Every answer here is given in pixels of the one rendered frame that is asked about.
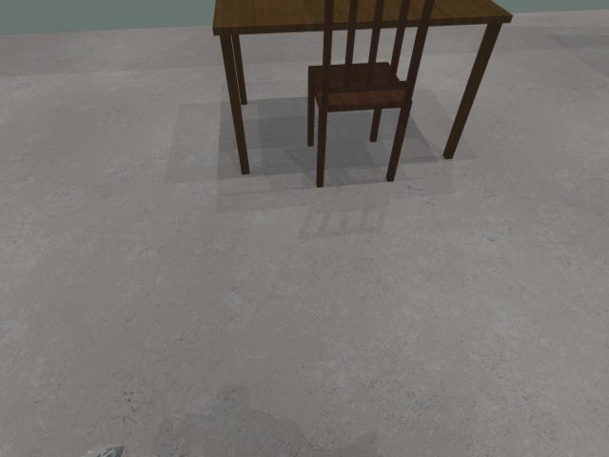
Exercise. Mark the table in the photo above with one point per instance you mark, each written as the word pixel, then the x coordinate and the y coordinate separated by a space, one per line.
pixel 234 17

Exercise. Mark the chair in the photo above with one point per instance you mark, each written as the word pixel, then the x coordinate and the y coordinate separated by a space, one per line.
pixel 364 86

